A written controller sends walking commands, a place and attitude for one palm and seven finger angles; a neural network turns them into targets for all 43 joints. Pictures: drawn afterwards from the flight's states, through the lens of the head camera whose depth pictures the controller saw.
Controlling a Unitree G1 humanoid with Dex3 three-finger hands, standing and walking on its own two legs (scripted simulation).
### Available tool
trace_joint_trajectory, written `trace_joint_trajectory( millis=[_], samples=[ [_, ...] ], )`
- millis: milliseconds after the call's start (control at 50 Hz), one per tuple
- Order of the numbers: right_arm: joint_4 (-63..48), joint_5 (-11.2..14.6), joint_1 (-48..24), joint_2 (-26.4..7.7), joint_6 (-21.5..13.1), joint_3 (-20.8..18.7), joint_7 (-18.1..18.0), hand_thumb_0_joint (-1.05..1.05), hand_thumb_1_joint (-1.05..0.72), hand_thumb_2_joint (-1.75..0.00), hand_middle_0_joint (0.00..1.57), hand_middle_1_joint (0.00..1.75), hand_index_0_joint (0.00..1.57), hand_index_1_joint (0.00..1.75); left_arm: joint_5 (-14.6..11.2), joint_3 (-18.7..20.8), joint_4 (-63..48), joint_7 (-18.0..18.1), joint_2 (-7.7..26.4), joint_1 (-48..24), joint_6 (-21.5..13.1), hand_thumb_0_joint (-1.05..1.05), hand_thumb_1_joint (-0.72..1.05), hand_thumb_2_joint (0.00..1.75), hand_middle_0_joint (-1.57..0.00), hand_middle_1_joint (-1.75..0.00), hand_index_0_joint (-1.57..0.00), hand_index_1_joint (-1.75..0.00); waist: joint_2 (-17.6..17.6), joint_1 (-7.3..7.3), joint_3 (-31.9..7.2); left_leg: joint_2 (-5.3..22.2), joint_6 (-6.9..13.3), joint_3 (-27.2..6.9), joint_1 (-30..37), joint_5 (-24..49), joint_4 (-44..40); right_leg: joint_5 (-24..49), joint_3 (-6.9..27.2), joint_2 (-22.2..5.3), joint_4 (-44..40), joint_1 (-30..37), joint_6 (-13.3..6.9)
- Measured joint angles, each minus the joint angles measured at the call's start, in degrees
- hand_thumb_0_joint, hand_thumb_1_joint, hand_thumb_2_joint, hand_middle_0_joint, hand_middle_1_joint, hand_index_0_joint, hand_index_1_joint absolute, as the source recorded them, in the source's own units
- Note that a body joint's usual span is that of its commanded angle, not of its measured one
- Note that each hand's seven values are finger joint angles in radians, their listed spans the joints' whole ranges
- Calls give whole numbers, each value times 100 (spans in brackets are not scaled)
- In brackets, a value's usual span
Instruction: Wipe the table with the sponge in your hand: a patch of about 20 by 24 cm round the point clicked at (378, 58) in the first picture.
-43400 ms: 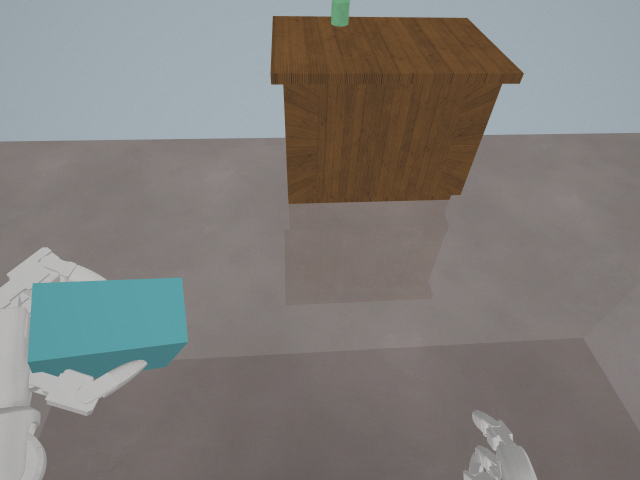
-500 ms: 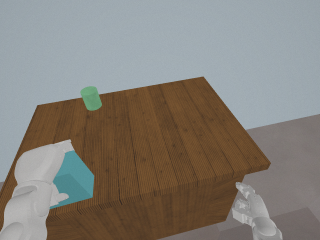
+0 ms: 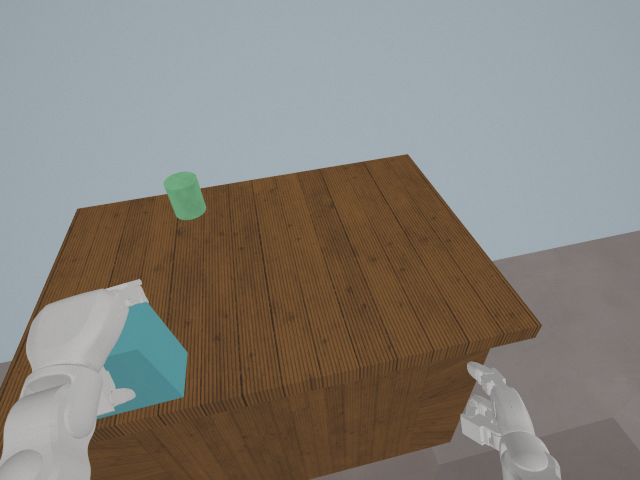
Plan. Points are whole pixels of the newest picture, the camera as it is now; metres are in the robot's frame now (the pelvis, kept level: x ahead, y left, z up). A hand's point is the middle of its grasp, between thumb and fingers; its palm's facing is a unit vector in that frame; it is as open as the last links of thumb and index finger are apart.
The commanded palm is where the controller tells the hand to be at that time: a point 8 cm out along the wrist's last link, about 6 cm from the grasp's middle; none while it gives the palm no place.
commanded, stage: step back with the hand held close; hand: left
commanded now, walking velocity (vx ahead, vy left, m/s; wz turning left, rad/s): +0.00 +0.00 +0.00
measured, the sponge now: (128, 370) +0.19 +0.28 +0.07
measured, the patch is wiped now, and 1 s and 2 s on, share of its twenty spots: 1.00 1.00 1.00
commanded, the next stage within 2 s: stop stepping back and stand still in 1.56 s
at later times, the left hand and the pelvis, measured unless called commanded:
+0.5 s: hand (129, 319) +0.21 +0.26 +0.15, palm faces +0.33 -0.84 -0.43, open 10.1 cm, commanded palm +0.16 +0.29 +0.17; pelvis -0.01 +0.01 -0.01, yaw -1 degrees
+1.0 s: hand (91, 368) +0.14 +0.26 +0.16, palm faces +0.41 -0.84 -0.35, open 10.1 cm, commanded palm +0.10 +0.29 +0.17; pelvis -0.06 +0.01 -0.03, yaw +1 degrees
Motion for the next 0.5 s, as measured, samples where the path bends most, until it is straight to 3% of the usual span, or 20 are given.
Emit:
trace_joint_trajectory(
  millis=[100, 140, 160, 180, 200, 240, 280, 320, 400, 500],
  samples=[
    [18, 4, 6, -27, 13, -9, -4, 1, -91, -90, 21, 30, 20, 30, -1, 0, 62, 12, -18, -25, 50, -1, -51, 105, -72, -134, -75, -135, 13, -5, 2, -1, 2, 0, -8, 11, -6, 10, 2, 0, -3, -9, 2],
    [-425, 2, 184, -33, 23, -6, -20, 1, -91, -90, 21, 30, 20, 30, -2244, 623, 7, 138, -256, -8, -538, -1, -51, 105, -72, -134, -75, -135, 19, -47, 42, -4, 56, -85, -198, -132, 174, 28, -30, 36, -6, -111, 8],
    [-629, -18, 293, -1, -53, 21, -19, 1, -91, -90, 21, 30, 20, 30, -3159, 912, -21, 203, -355, 92, -917, -1, -51, 105, -72, -134, -75, -134, -25, -106, 19, -11, 86, -153, -369, -220, 296, 37, -43, 63, 20, -243, 7],
    [-797, -27, 411, 45, -129, 47, -17, 1, -91, -90, 21, 30, 20, 30, -3826, 1128, -126, 265, -429, 226, -1227, -1, -51, 105, -72, -134, -75, -134, -96, -178, -3, -10, 103, -211, -532, -257, 401, 33, -54, 94, 71, -382, 3],
    [-925, -35, 532, 86, -196, 71, -22, 1, -91, -90, 21, 30, 20, 30, -4308, 1287, -298, 328, -490, 371, -1483, -1, -51, 105, -72, -134, -75, -134, -175, -249, -16, 6, 108, -249, -664, -182, 474, 10, -62, 128, 154, -515, -2],
    [-1016, -70, 758, 143, -292, 91, -54, 1, -91, -90, 21, 30, 20, 30, -4913, 1498, -689, 453, -574, 620, -1915, -1, -51, 105, -72, -134, -75, -134, -365, -379, -1, 18, 9, -244, -836, -192, 633, -91, -47, 140, 376, -720, 1],
    [-986, -95, 988, 132, -329, 53, -82, 1, -90, -90, 21, 30, 20, 30, -5206, 1615, -1012, 556, -671, 825, -2249, -1, -51, 105, -72, -134, -75, -134, -484, -507, -44, -11, -12, -230, -985, -300, 767, -192, -37, 110, 555, -890, 29],
    [-884, -102, 1186, 93, -337, -28, -110, 1, -90, -90, 21, 30, 20, 30, -5341, 1741, -1226, 618, -702, 1003, -2486, -1, -51, 105, -72, -134, -75, -134, -536, -619, -104, -50, 21, -209, -1116, -355, 857, -259, -22, 72, 687, -1041, 66],
    [-621, -89, 1466, 18, -300, -199, -158, 1, -90, -90, 21, 30, 20, 30, -5421, 2016, -1230, 705, -598, 1228, -2742, -1, -51, 105, -72, -133, -75, -134, -544, -769, -202, -101, 75, -165, -1296, -365, 938, -309, 13, 18, 836, -1255, 119],
    [-455, -68, 1614, -9, -319, -285, -193, 1, -91, -90, 21, 30, 20, 30, -5395, 2122, -1010, 800, -558, 1345, -2783, -1, -51, 105, -72, -134, -75, -134, -511, -882, -246, -106, 97, -146, -1442, -315, 982, -252, 28, 11, 874, -1401, 143]
  ],
)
